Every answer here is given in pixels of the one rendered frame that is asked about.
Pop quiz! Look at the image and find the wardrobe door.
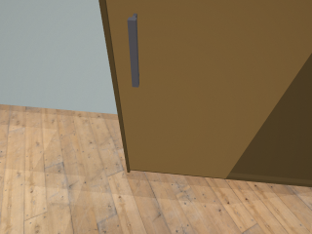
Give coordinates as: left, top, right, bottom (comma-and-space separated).
106, 0, 312, 178
230, 54, 312, 180

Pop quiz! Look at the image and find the handle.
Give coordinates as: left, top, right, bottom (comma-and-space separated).
127, 13, 139, 88

